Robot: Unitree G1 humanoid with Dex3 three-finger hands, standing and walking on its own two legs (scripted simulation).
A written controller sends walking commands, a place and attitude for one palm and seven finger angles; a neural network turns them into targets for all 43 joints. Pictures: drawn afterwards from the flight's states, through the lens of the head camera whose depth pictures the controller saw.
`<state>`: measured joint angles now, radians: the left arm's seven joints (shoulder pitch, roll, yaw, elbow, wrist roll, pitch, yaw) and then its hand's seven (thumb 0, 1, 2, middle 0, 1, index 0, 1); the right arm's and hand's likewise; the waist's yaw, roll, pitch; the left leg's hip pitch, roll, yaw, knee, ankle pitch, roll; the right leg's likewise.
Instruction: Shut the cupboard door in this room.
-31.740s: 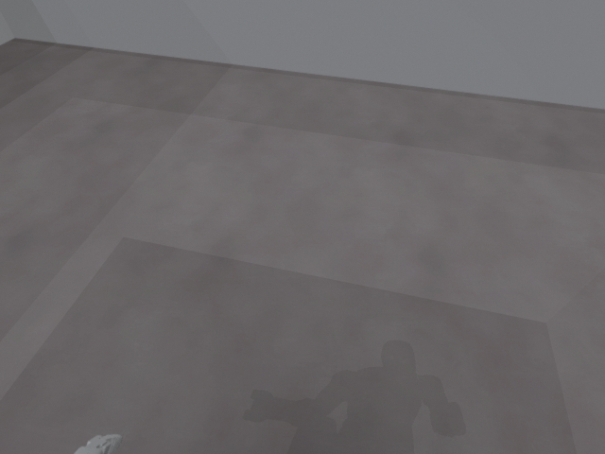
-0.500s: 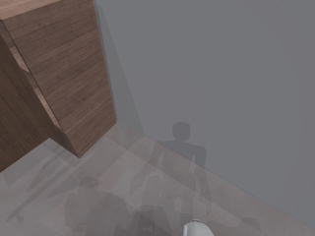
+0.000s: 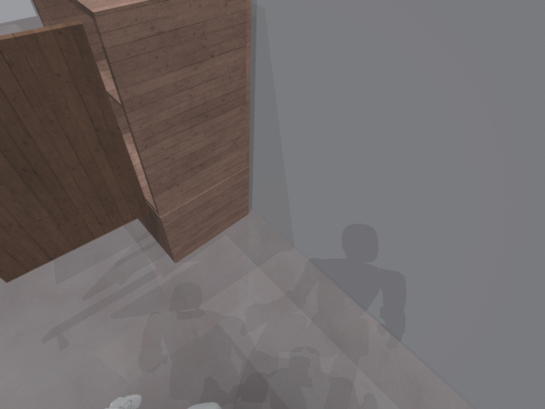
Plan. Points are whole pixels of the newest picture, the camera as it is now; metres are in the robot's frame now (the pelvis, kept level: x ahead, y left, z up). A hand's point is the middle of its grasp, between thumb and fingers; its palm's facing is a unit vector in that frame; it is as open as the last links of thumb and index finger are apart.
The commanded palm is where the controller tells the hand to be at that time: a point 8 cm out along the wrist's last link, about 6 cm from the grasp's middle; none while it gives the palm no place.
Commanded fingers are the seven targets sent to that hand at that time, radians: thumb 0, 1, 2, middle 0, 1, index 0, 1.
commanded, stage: turn to face it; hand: left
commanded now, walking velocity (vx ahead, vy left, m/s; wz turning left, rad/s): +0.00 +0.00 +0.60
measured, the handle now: out of the picture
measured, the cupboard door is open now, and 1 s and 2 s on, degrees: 86 86 86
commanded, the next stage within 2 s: take the last steps up to it in 0.98 s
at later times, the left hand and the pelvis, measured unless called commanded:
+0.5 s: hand out of the picture +0.06 +0.21 -0.14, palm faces +0.28 -0.91 -0.31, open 7.4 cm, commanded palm none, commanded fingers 0.00 0.90 0.90 -0.20 -0.30 -0.20 -0.30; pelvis +0.01 -0.03 +0.01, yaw +17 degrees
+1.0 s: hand out of the picture -0.13 +0.16 -0.17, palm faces +0.57 -0.78 -0.27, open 7.4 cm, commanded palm none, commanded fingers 0.00 0.90 0.90 -0.20 -0.30 -0.20 -0.30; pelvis -0.02 -0.03 +0.01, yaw +32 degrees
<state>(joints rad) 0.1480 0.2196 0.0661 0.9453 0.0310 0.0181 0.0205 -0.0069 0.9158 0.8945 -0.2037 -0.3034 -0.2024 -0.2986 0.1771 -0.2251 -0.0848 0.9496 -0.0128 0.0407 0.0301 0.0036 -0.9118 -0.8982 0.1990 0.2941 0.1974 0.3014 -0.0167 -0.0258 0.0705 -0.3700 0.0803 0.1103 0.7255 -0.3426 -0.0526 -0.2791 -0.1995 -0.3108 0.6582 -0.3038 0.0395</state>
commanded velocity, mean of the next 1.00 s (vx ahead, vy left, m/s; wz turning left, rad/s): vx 0.00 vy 0.00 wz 0.48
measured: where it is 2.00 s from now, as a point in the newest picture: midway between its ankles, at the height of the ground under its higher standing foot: outside the picture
